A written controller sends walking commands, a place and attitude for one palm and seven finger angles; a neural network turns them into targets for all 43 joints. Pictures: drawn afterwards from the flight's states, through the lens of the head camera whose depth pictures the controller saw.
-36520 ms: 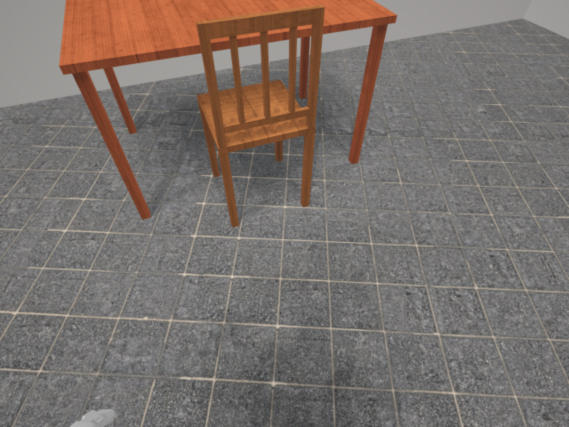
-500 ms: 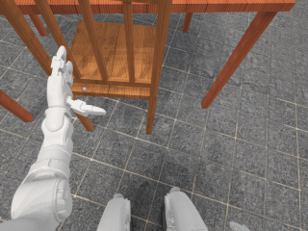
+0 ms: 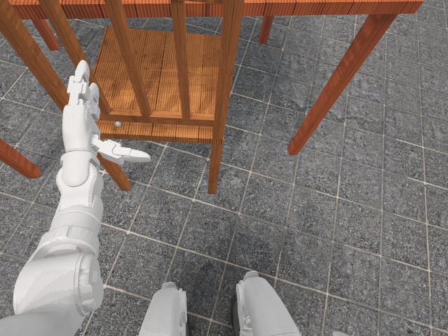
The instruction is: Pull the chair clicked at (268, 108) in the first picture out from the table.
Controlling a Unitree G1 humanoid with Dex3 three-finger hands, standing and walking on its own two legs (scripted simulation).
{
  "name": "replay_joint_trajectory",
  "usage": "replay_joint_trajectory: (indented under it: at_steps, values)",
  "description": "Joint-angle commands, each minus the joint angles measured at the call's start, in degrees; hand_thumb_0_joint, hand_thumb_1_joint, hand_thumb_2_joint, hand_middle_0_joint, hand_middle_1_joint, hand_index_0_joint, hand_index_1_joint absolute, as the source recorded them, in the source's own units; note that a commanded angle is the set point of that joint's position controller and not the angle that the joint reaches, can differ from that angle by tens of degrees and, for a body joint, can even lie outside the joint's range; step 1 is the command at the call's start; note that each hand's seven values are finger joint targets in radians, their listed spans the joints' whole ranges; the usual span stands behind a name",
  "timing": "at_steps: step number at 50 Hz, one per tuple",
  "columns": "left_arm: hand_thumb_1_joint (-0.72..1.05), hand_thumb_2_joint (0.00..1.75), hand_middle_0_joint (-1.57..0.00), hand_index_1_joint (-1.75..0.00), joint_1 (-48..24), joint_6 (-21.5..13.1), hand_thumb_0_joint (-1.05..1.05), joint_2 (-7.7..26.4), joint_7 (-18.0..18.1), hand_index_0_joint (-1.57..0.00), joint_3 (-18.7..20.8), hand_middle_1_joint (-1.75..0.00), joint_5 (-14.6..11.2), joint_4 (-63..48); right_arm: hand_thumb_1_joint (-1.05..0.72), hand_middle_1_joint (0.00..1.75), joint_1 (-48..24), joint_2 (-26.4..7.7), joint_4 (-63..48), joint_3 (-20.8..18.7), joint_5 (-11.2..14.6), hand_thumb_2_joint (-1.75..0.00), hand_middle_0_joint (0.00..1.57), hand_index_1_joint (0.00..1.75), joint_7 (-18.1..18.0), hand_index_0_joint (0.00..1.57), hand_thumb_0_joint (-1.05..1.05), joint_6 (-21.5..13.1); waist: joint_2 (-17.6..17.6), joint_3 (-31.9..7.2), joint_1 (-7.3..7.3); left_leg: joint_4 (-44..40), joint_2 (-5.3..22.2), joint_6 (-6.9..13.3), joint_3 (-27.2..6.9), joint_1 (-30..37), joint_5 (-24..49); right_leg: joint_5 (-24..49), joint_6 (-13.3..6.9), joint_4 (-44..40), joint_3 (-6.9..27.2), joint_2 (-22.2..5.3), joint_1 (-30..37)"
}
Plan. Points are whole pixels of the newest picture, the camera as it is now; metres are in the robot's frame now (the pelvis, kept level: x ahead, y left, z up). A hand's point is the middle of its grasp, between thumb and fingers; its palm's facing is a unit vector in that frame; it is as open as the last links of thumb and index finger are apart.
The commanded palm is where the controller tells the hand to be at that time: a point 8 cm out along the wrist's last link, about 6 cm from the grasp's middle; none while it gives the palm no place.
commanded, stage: hook a spindle and tug to test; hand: left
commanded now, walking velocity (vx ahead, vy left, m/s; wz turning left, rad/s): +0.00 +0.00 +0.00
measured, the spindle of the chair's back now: (132, 67) +0.60 +0.14 +0.03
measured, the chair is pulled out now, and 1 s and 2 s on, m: -0.08 -0.08 -0.08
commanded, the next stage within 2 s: open the thumb and straighten the fingers in 1.58 s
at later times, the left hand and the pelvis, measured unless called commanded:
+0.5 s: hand (124, 123) +0.48 +0.15 +0.02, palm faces +0.06 -1.00 -0.03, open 14.7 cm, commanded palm +0.45 +0.20 +0.02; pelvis +0.00 +0.00 +0.00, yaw +0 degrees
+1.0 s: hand (123, 123) +0.48 +0.15 +0.02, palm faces +0.06 -1.00 -0.03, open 5.1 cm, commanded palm +0.45 +0.20 +0.02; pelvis +0.00 +0.00 +0.00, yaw +0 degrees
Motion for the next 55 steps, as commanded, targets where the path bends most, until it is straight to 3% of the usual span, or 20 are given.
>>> replay_joint_trajectory:
  at_steps: [1, 4, 5, 7, 11, 13, 17, 19, 23, 24, 27, 29, 31, 35, 36, 41, 44, 47, 49, 55]
  values:
    - [-0.50, 0.30, -0.06, -0.08, -20.8, -3.2, 0.00, 10.5, -0.2, -0.06, 1.0, -0.08, -0.9, -9.5, -0.90, 0.30, 7.8, -10.0, -3.1, -3.5, 0.1, -0.90, 0.20, 0.30, -0.4, 0.20, 0.00, -1.0, 3.4, -27.6, -0.69, -8.4, -0.4, -1.1, -2.1, 18.2, 23.2, 15.4, -0.9, -7.1, 0.8, 0.6, 16.6]
    - [-0.50, 0.30, -0.06, -0.08, -23.4, -3.7, 0.00, 9.4, -0.1, -0.06, -0.5, -0.08, -0.6, -11.3, -0.90, 0.30, 7.6, -9.8, -3.6, -3.4, 0.1, -0.90, 0.20, 0.30, -0.5, 0.20, 0.00, -1.0, 5.4, -28.2, -1.15, -8.5, -0.5, -1.2, -2.2, 19.5, 23.0, 14.7, -1.0, -6.8, 0.8, 0.5, 15.1]
    - [-0.50, 0.30, -0.08, -0.13, -23.0, -3.6, 0.00, 8.9, 0.0, -0.08, -0.6, -0.13, -0.6, -10.3, -0.90, 0.30, 7.4, -9.7, -3.4, -3.4, 0.1, -0.90, 0.20, 0.30, -0.4, 0.20, 0.00, -1.1, 4.8, -28.3, -1.07, -8.4, -0.6, -1.1, -2.2, 19.4, 22.6, 14.5, -0.9, -7.1, 0.8, 0.6, 15.5]
    - [-0.50, 0.30, -0.11, -0.24, -23.3, -3.7, 0.00, 11.3, 0.4, -0.11, 1.3, -0.24, -0.4, -8.4, -0.90, 0.30, 7.6, -10.0, -3.2, -3.4, 0.0, -0.90, 0.20, 0.30, -0.6, 0.20, 0.00, -1.1, 2.2, -26.9, -1.35, -7.9, -0.6, -0.8, -2.0, 16.3, 21.0, 14.1, -0.8, -7.0, 1.2, 0.6, 16.2]
    - [-0.50, 0.30, -0.18, -0.46, -25.9, -4.4, 0.00, 12.0, 0.2, -0.18, 1.3, -0.46, 0.1, -9.1, -0.90, 0.30, 7.5, -10.0, -3.3, -3.3, -0.2, -0.90, 0.20, 0.30, -0.7, 0.20, 0.00, -1.2, 5.6, -29.2, -1.31, -7.3, -0.7, -0.9, -2.0, 17.9, 22.4, 15.0, -0.9, -6.3, 1.3, 0.4, 15.6]
    - [-0.50, 0.30, -0.22, -0.57, -24.7, -4.4, 0.00, 11.3, -0.1, -0.22, 0.9, -0.57, 0.0, -9.9, -0.90, 0.30, 7.5, -9.8, -3.7, -3.3, -0.2, -0.90, 0.20, 0.30, -0.5, 0.20, 0.00, -1.1, 5.6, -31.1, -0.93, -7.1, -0.7, -0.9, -1.9, 18.8, 24.0, 16.4, -0.9, -6.2, 1.4, 0.5, 16.7]
    - [-0.50, 0.30, -0.29, -0.79, -23.7, -3.3, 0.00, 11.4, -0.4, -0.29, 1.1, -0.79, -0.3, -8.9, -0.90, 0.30, 7.6, -9.9, -3.8, -3.3, 0.0, -0.90, 0.20, 0.30, -0.5, 0.20, 0.00, -0.7, 3.5, -30.1, -0.97, -7.2, -0.6, -0.8, -1.9, 17.2, 23.5, 16.6, -0.8, -6.1, 1.3, 0.6, 17.4]
    - [-0.50, 0.30, -0.32, -0.90, -24.2, -3.1, 0.00, 9.6, -0.3, -0.32, -0.4, -0.90, -0.5, -10.3, -0.90, 0.30, 7.7, -9.7, -4.2, -3.3, 0.0, -0.90, 0.20, 0.30, -0.4, 0.20, 0.00, -0.8, 5.0, -30.7, -1.21, -7.5, -0.6, -0.9, -1.9, 18.5, 23.8, 16.5, -0.9, -6.2, 1.2, 0.5, 16.8]
    - [-0.28, 0.40, -0.39, -1.12, -23.6, -2.8, 0.00, 10.7, 0.5, -0.39, 0.9, -1.12, -0.5, -10.2, -0.90, 0.30, 7.7, -9.6, -3.9, -3.3, 0.0, -0.90, 0.20, 0.30, -0.4, 0.20, 0.00, -0.8, 3.6, -30.1, -0.88, -7.5, -0.8, -0.7, -1.5, 16.8, 22.5, 16.3, -0.7, -6.8, 1.6, 0.6, 18.1]
    - [-0.22, 0.42, -0.41, -1.18, -24.8, -3.0, 0.00, 10.1, 0.6, -0.41, 0.2, -1.18, -0.6, -10.3, -0.90, 0.30, 7.9, -9.6, -3.7, -3.3, 0.0, -0.90, 0.20, 0.30, -0.5, 0.20, 0.00, -1.0, 3.1, -29.4, -1.71, -7.6, -0.7, -0.6, -1.7, 17.0, 22.1, 15.8, -0.6, -6.8, 1.5, 0.6, 17.3]
    - [-0.05, 0.49, -0.46, -1.34, -23.5, -3.4, 0.00, 11.6, 0.9, -0.46, 1.8, -1.34, -0.3, -10.2, -0.90, 0.30, 7.8, -9.6, -3.7, -3.3, -0.1, -0.90, 0.20, 0.30, -0.5, 0.20, 0.00, -1.1, 3.3, -29.7, -0.63, -7.5, -0.9, -0.6, -1.3, 16.0, 22.0, 16.3, -0.6, -6.9, 1.9, 0.5, 18.7]
    - [0.06, 0.54, -0.50, -1.45, -24.9, -4.0, 0.00, 10.1, 0.8, -0.50, 0.1, -1.45, -0.1, -11.2, -0.90, 0.30, 7.9, -9.4, -3.7, -3.3, -0.2, -0.90, 0.20, 0.30, -0.5, 0.20, 0.00, -1.3, 3.9, -30.0, -1.48, -7.6, -0.7, -0.7, -1.6, 17.5, 22.6, 16.4, -0.7, -6.6, 1.7, 0.5, 17.5]
    - [0.17, 0.59, -0.50, -1.45, -23.6, -4.1, 0.00, 10.0, 0.8, -0.50, 0.2, -1.45, -0.1, -11.3, -0.90, 0.30, 7.9, -9.5, -3.6, -3.4, -0.2, -0.90, 0.20, 0.30, -0.3, 0.20, 0.00, -1.3, 5.6, -30.8, -0.62, -7.6, -0.6, -1.1, -1.8, 19.0, 24.0, 16.5, -0.9, -6.3, 1.3, 0.5, 16.8]
    - [0.40, 0.68, -0.50, -1.45, -20.7, -3.1, 0.00, 8.4, 1.0, -0.50, -0.1, -1.45, -0.7, -9.8, -0.90, 0.30, 7.9, -9.4, -3.8, -3.4, 0.0, -0.90, 0.20, 0.30, -0.1, 0.20, 0.00, -1.2, 3.0, -29.1, -0.82, -7.9, -0.7, -0.9, -1.5, 17.6, 23.3, 16.7, -0.8, -6.9, 1.2, 0.6, 17.6]
    - [0.45, 0.71, -0.50, -1.45, -21.2, -2.9, 0.00, 10.4, 1.2, -0.50, 1.2, -1.45, -0.4, -9.3, -0.90, 0.30, 8.0, -9.7, -3.7, -3.4, 0.0, -0.90, 0.20, 0.30, -0.2, 0.20, 0.00, -1.0, 2.2, -28.3, -0.69, -7.8, -0.7, -0.7, -1.3, 15.8, 22.2, 16.3, -0.7, -6.9, 1.5, 0.6, 18.2]
    - [0.73, 0.83, -0.50, -1.45, -23.9, -3.8, 0.00, 12.1, 1.2, -0.50, 2.1, -1.45, 0.1, -10.0, -0.90, 0.30, 7.8, -9.5, -4.0, -3.1, -0.1, -0.90, 0.20, 0.30, -0.5, 0.20, 0.00, -1.2, 3.3, -28.3, -0.76, -7.5, -1.0, -0.5, -0.9, 14.4, 20.6, 15.9, -0.7, -6.7, 2.2, 0.4, 18.8]
    - [0.90, 0.90, -0.50, -1.45, -25.9, -4.7, 0.00, 8.8, 0.4, -0.50, -1.0, -1.45, -0.4, -12.8, -0.90, 0.30, 7.8, -9.3, -4.0, -3.4, -0.2, -0.90, 0.20, 0.30, -0.4, 0.20, 0.00, -1.6, 5.5, -31.3, -1.61, -7.3, -0.7, -0.9, -1.7, 19.6, 24.0, 17.0, -0.9, -6.3, 1.5, 0.5, 16.7]
    - [0.90, 0.90, -0.50, -1.45, -22.4, -3.9, 0.00, 10.4, 0.0, -0.50, 0.8, -1.45, -0.7, -10.3, -0.90, 0.30, 7.9, -9.7, -3.6, -3.4, -0.1, -0.90, 0.20, 0.30, -0.4, 0.20, 0.00, -1.4, 4.0, -30.2, -0.56, -7.5, -0.7, -0.9, -1.7, 17.7, 23.4, 16.6, -0.8, -6.4, 1.4, 0.6, 17.8]
    - [0.90, 0.90, -0.50, -1.45, -20.6, -3.2, 0.00, 8.6, -0.3, -0.50, -0.3, -1.45, -1.0, -10.4, -0.90, 0.30, 7.9, -9.6, -4.0, -3.5, 0.1, -0.90, 0.20, 0.30, -0.3, 0.20, 0.00, -1.4, 3.7, -30.4, -0.67, -7.7, -0.7, -0.8, -1.5, 18.1, 23.7, 17.1, -0.9, -6.4, 1.3, 0.6, 17.8]
    - [0.90, 0.90, -0.50, -1.45, -18.4, -2.9, 0.00, 9.5, 0.4, -0.50, 0.7, -1.45, -1.4, -12.9, -0.90, 0.30, 7.1, -9.5, -4.5, -3.5, 0.3, -0.90, 0.20, 0.30, -0.3, 0.20, 0.00, -1.3, 2.6, -29.5, 0.07, -8.1, -0.8, -0.8, -1.2, 17.0, 22.5, 16.7, -0.8, -6.9, 1.5, 0.6, 18.9]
